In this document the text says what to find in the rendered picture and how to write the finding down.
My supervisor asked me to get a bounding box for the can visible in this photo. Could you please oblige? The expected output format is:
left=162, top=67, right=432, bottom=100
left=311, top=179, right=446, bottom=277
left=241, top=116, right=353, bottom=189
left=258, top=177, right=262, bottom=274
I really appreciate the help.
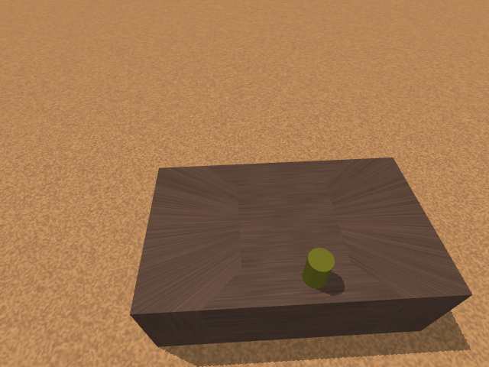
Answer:
left=303, top=248, right=335, bottom=289

